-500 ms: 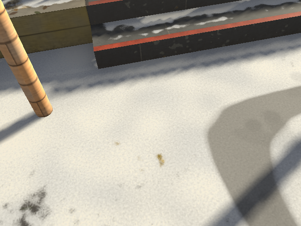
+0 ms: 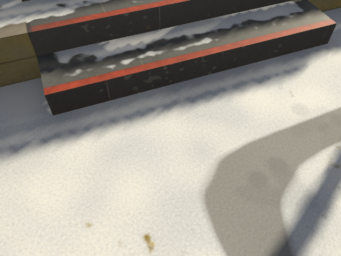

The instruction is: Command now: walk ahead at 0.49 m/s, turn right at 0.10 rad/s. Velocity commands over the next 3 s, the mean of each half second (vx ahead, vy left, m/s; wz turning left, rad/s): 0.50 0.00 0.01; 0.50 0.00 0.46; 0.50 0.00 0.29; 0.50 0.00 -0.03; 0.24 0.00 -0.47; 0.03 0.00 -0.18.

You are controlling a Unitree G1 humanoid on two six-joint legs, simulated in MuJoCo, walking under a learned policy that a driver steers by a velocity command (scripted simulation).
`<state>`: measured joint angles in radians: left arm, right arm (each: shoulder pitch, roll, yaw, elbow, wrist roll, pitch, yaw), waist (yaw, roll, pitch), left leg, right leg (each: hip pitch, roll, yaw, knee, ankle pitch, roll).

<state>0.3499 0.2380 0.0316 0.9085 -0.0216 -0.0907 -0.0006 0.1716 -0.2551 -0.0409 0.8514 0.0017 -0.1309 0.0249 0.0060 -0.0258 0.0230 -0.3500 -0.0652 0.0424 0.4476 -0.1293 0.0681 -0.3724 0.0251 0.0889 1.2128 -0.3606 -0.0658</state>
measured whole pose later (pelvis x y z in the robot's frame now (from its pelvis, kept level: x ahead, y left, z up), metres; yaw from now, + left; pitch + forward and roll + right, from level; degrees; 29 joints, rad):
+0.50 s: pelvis +0.28 -0.06 +0.00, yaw +3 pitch +2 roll +1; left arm 0.12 0.24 0.04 0.77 0.00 -0.12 -0.02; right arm 0.37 -0.27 -0.03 0.94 0.03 -0.09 0.00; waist -0.03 0.02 0.02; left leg -0.34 0.00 -0.06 1.13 -0.41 0.04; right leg -0.40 0.00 -0.07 0.52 -0.16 -0.05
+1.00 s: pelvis +0.54 +0.01 -0.02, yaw +19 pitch +2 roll -1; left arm 0.32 0.27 0.06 0.92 0.00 -0.06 0.02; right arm 0.07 -0.25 -0.07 0.70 0.02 -0.04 0.05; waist 0.03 0.01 0.05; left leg -0.52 -0.02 0.08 0.65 -0.17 0.12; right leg -0.05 -0.10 -0.21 0.80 -0.47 0.02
